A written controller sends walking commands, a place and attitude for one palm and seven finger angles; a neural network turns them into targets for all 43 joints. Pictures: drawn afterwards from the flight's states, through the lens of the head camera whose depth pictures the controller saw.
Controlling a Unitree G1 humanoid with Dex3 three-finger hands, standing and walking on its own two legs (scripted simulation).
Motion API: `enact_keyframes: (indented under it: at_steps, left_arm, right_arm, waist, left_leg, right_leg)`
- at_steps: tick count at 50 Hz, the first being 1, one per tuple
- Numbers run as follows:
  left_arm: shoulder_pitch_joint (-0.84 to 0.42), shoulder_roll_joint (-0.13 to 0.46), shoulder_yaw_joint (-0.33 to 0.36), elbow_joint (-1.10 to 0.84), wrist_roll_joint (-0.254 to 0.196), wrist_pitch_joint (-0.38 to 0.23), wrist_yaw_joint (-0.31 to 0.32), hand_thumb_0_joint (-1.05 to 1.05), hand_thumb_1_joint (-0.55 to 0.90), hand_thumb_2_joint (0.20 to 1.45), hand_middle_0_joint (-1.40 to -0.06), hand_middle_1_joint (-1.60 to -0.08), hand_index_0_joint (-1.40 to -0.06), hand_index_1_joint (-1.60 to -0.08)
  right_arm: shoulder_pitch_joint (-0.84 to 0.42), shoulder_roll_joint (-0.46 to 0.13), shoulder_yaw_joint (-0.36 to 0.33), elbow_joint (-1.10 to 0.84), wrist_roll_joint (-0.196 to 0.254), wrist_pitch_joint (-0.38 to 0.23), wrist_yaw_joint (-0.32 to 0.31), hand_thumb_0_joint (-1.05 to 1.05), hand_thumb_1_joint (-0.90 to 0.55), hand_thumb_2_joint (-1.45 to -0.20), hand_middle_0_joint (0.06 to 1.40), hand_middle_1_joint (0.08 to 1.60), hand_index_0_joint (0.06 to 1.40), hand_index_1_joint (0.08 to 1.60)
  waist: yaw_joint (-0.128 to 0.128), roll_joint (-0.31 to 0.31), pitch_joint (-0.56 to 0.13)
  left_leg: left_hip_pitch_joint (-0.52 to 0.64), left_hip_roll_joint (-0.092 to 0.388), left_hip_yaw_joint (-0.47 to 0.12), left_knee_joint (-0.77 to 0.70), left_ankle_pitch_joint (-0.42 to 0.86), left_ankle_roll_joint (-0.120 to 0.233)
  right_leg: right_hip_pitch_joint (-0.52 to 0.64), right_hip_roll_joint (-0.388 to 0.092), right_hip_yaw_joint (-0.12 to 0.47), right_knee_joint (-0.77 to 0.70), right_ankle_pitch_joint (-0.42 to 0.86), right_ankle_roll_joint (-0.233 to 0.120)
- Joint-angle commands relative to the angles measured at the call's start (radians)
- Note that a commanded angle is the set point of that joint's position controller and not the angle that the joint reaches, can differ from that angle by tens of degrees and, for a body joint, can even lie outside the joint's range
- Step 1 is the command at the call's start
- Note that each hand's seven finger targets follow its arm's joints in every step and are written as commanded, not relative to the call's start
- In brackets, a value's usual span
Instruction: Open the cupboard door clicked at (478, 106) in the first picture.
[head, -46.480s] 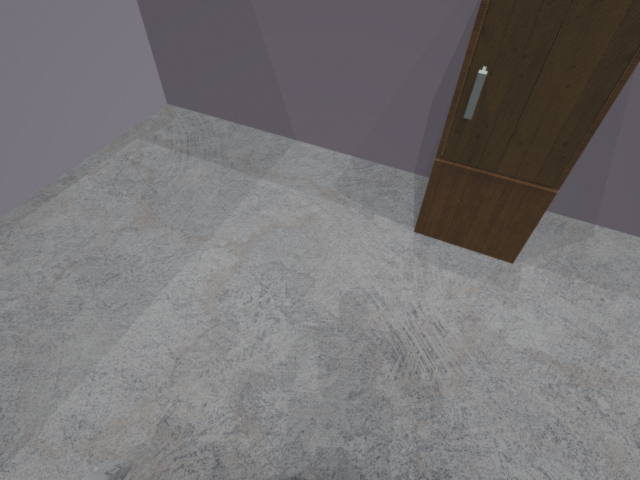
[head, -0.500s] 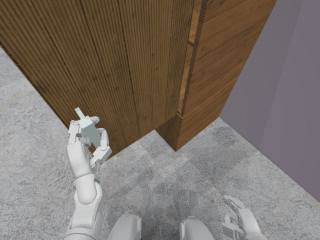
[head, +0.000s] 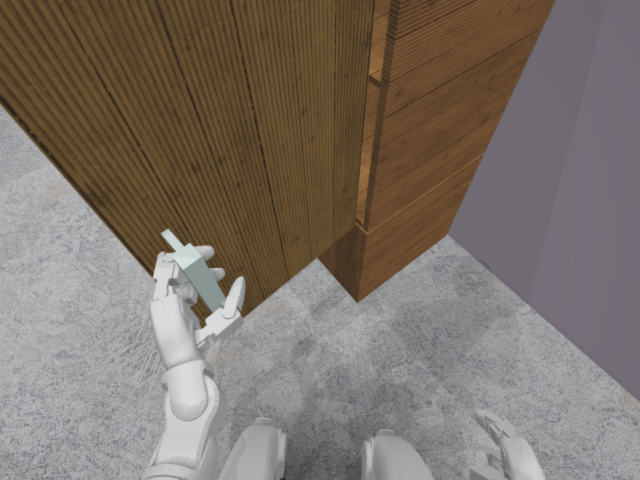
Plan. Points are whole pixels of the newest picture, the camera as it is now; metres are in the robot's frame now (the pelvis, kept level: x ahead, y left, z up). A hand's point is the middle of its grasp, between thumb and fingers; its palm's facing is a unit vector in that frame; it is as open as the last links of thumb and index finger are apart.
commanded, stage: open thumb and fingers to let go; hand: left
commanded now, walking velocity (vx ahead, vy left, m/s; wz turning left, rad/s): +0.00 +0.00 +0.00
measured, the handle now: (195, 273) +0.36 +0.17 +0.03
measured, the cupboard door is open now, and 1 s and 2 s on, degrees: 96 96 97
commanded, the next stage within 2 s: slide the hand sideways off the handle in 0.54 s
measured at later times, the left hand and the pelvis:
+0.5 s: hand (220, 302) +0.32 +0.13 +0.02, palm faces +0.34 -0.94 +0.03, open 15.0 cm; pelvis -0.01 +0.04 +0.00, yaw -1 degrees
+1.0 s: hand (210, 332) +0.29 +0.14 +0.03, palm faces -0.12 -0.99 +0.05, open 16.2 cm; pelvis -0.01 +0.06 +0.00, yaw -2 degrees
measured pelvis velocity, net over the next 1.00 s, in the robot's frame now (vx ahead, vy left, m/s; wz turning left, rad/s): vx -0.01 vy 0.06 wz -0.03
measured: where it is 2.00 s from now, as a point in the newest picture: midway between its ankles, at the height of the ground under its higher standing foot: outside the picture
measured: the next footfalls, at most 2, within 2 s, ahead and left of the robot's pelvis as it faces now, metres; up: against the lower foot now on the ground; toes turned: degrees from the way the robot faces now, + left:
none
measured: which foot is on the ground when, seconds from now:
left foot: down 0.00-1.00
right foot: down 0.00-1.00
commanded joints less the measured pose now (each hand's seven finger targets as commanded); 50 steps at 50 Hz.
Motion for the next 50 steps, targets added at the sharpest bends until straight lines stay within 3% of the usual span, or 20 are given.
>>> enact_keyframes:
  at_steps: [1,6,8,11,14,20,21,26,28,32,33,34,35,37,39,41,43,45,46,50]
  left_arm:
    - [-0.171,0.056,0.021,-0.200,0.009,-0.074,-0.002,0.000,-0.150,0.450,-0.325,-1.237,-0.325,-1.237]
    - [-0.179,0.061,0.031,-0.134,0.032,-0.087,0.018,0.000,-0.500,0.300,-0.300,-1.200,-0.300,-1.200]
    - [-0.238,0.049,0.013,-0.146,0.042,-0.096,0.024,0.000,-0.500,0.300,-0.300,-1.200,-0.300,-1.200]
    - [-0.249,0.031,-0.005,-0.152,0.050,-0.093,0.038,0.000,-0.500,0.300,-0.275,-1.050,-0.275,-1.050]
    - [-0.235,0.004,-0.021,-0.134,0.054,-0.080,0.054,0.000,-0.500,0.300,-0.250,-0.900,-0.250,-0.900]
    - [-0.290,-0.041,-0.067,-0.130,0.090,-0.056,0.098,0.000,-0.500,0.300,-0.200,-0.600,-0.200,-0.600]
    - [-0.273,-0.025,-0.053,-0.132,0.098,-0.053,0.106,0.000,-0.500,0.300,-0.192,-0.550,-0.192,-0.550]
    - [-0.271,-0.061,-0.087,-0.150,0.127,-0.040,0.145,0.000,-0.500,0.300,-0.150,-0.300,-0.150,-0.300]
    - [-0.287,-0.108,-0.126,-0.150,0.126,-0.035,0.153,0.000,-0.500,0.300,-0.150,-0.300,-0.150,-0.300]
    - [-0.288,-0.109,-0.123,-0.138,0.123,-0.021,0.167,0.000,-0.500,0.300,-0.150,-0.300,-0.150,-0.300]
    - [-0.286,-0.002,-0.326,-0.149,0.259,-0.048,-0.027,0.000,-0.500,0.300,-0.150,-0.300,-0.150,-0.300]
    - [-0.325,0.057,-0.240,-0.201,0.222,-0.080,-0.126,0.000,-0.500,0.300,-0.150,-0.300,-0.150,-0.300]
    - [-0.323,0.084,-0.235,-0.225,0.210,-0.096,-0.189,0.000,-0.500,0.300,-0.150,-0.300,-0.150,-0.300]
    - [-0.312,0.068,-0.272,-0.252,0.169,-0.101,-0.298,0.000,-0.500,0.300,-0.150,-0.300,-0.150,-0.300]
    - [-0.308,0.049,-0.290,-0.257,0.072,-0.071,-0.410,0.000,-0.500,0.300,-0.150,-0.300,-0.150,-0.300]
    - [-0.262,0.028,-0.247,-0.273,-0.047,-0.023,-0.460,0.000,-0.500,0.300,-0.150,-0.300,-0.150,-0.300]
    - [-0.207,0.044,-0.183,-0.262,-0.106,0.016,-0.463,0.000,-0.500,0.300,-0.150,-0.300,-0.150,-0.300]
    - [-0.148,0.037,-0.168,-0.255,-0.111,0.037,-0.442,0.000,-0.500,0.300,-0.150,-0.300,-0.150,-0.300]
    - [-0.127,0.082,-0.124,-0.273,-0.099,0.029,-0.424,0.000,-0.500,0.300,-0.150,-0.300,-0.150,-0.300]
    - [-0.018,0.097,-0.123,-0.322,-0.046,-0.005,-0.393,0.000,-0.500,0.300,-0.150,-0.300,-0.150,-0.300]
  right_arm:
    - [-0.005,-0.084,-0.025,-0.131,0.006,-0.042,-0.012,0.000,-0.900,-0.900,0.200,0.300,0.200,0.300]
    - [-0.013,-0.087,-0.023,-0.133,0.000,-0.041,-0.007,0.000,-0.900,-0.900,0.200,0.300,0.200,0.300]
    - [-0.021,-0.085,-0.022,-0.133,0.000,-0.040,-0.004,0.000,-0.900,-0.900,0.200,0.300,0.200,0.300]
    - [-0.014,-0.092,-0.020,-0.142,-0.003,-0.039,-0.002,0.000,-0.900,-0.900,0.200,0.300,0.200,0.300]
    - [-0.017,-0.094,-0.021,-0.143,-0.003,-0.036,0.001,0.000,-0.900,-0.900,0.200,0.300,0.200,0.300]
    - [-0.015,-0.096,-0.017,-0.144,-0.008,-0.027,0.007,0.000,-0.900,-0.900,0.200,0.300,0.200,0.300]
    - [-0.012,-0.098,-0.019,-0.148,-0.009,-0.026,0.006,0.000,-0.900,-0.900,0.200,0.300,0.200,0.300]
    - [-0.009,-0.096,-0.018,-0.155,-0.013,-0.019,0.016,0.000,-0.900,-0.900,0.200,0.300,0.200,0.300]
    - [-0.018,-0.094,-0.016,-0.156,-0.011,-0.019,0.020,0.000,-0.900,-0.900,0.200,0.300,0.200,0.300]
    - [-0.021,-0.097,-0.015,-0.155,-0.011,-0.021,0.020,0.000,-0.900,-0.900,0.200,0.300,0.200,0.300]
    - [0.029,-0.133,-0.018,-0.136,-0.011,-0.012,0.023,0.000,-0.900,-0.900,0.200,0.300,0.200,0.300]
    - [0.039,-0.123,-0.026,-0.155,-0.003,-0.008,0.018,0.000,-0.900,-0.900,0.200,0.300,0.200,0.300]
    - [0.037,-0.127,-0.026,-0.162,0.002,-0.004,0.013,0.000,-0.900,-0.900,0.200,0.300,0.200,0.300]
    - [0.026,-0.128,-0.022,-0.183,0.018,-0.007,0.006,0.000,-0.900,-0.900,0.200,0.300,0.200,0.300]
    - [0.023,-0.132,-0.015,-0.202,0.044,-0.013,-0.001,0.000,-0.900,-0.900,0.200,0.300,0.200,0.300]
    - [0.006,-0.137,-0.008,-0.226,0.067,-0.020,-0.012,0.000,-0.900,-0.900,0.200,0.300,0.200,0.300]
    - [-0.001,-0.144,-0.008,-0.231,0.078,-0.021,-0.021,0.000,-0.900,-0.900,0.200,0.300,0.200,0.300]
    - [0.000,-0.142,-0.006,-0.243,0.076,-0.021,-0.018,0.000,-0.900,-0.900,0.200,0.300,0.200,0.300]
    - [0.001,-0.145,-0.007,-0.251,0.072,-0.024,-0.015,0.000,-0.900,-0.900,0.200,0.300,0.200,0.300]
    - [0.000,-0.134,-0.010,-0.275,0.057,-0.021,0.009,0.000,-0.900,-0.900,0.200,0.300,0.200,0.300]
  waist:
    - [-0.021,-0.124,-0.309]
    - [-0.017,-0.124,-0.273]
    - [-0.020,-0.083,-0.278]
    - [-0.019,-0.056,-0.298]
    - [-0.017,-0.074,-0.312]
    - [-0.027,-0.046,-0.309]
    - [-0.019,-0.053,-0.314]
    - [-0.014,-0.034,-0.327]
    - [-0.024,-0.027,-0.320]
    - [-0.026,-0.045,-0.312]
    - [-0.116,-0.052,-0.280]
    - [-0.077,-0.021,-0.326]
    - [-0.061,0.006,-0.360]
    - [-0.064,0.046,-0.350]
    - [-0.079,0.035,-0.303]
    - [-0.060,0.020,-0.289]
    - [-0.042,-0.014,-0.259]
    - [-0.033,-0.049,-0.231]
    - [-0.009,-0.031,-0.257]
    - [0.006,-0.023,-0.258]
  left_leg:
    - [0.091,-0.044,0.022,-0.067,0.175,0.053]
    - [0.090,-0.045,0.022,-0.071,0.141,0.057]
    - [0.114,-0.046,0.027,-0.078,0.133,0.057]
    - [0.155,-0.044,0.021,-0.095,0.142,0.059]
    - [0.178,-0.042,0.018,-0.107,0.145,0.057]
    - [0.218,-0.037,0.000,-0.129,0.144,0.053]
    - [0.220,-0.033,-0.006,-0.133,0.152,0.052]
    - [0.251,-0.027,-0.020,-0.149,0.180,0.042]
    - [0.265,-0.026,-0.023,-0.154,0.167,0.040]
    - [0.259,-0.025,-0.031,-0.161,0.147,0.038]
    - [0.271,-0.017,-0.035,-0.118,0.148,0.051]
    - [0.274,-0.020,-0.034,-0.110,0.158,0.055]
    - [0.300,-0.024,-0.037,-0.114,0.167,0.054]
    - [0.342,-0.023,-0.050,-0.123,0.150,0.050]
    - [0.344,-0.022,-0.065,-0.148,0.091,0.052]
    - [0.345,-0.023,-0.074,-0.181,0.050,0.051]
    - [0.322,-0.023,-0.077,-0.197,0.038,0.048]
    - [0.289,-0.024,-0.075,-0.196,0.047,0.049]
    - [0.278,-0.027,-0.076,-0.192,0.061,0.046]
    - [0.255,-0.027,-0.054,-0.157,0.116,0.044]
  right_leg:
    - [0.326,-0.045,0.202,-0.273,0.412,0.093]
    - [0.262,-0.029,0.176,-0.267,0.298,0.080]
    - [0.227,-0.024,0.158,-0.259,0.262,0.074]
    - [0.200,-0.006,0.114,-0.238,0.263,0.063]
    - [0.185,0.001,0.088,-0.228,0.263,0.062]
    - [0.135,0.012,0.051,-0.209,0.236,0.053]
    - [0.135,0.015,0.048,-0.205,0.235,0.049]
    - [0.123,0.020,0.028,-0.186,0.242,0.042]
    - [0.105,0.018,0.022,-0.187,0.228,0.043]
    - [0.101,0.022,0.017,-0.189,0.211,0.043]
    - [0.048,0.011,0.042,-0.188,0.236,0.042]
    - [0.062,0.006,0.047,-0.181,0.248,0.033]
    - [0.071,0.009,0.051,-0.174,0.255,0.029]
    - [0.030,0.009,0.047,-0.169,0.220,0.028]
    - [0.025,0.012,0.042,-0.190,0.177,0.030]
    - [0.050,0.018,0.034,-0.207,0.154,0.031]
    - [0.058,0.019,0.023,-0.206,0.155,0.035]
    - [0.060,0.019,0.015,-0.195,0.158,0.038]
    - [0.066,0.018,0.016,-0.174,0.157,0.034]
    - [0.056,0.017,0.023,-0.146,0.176,0.032]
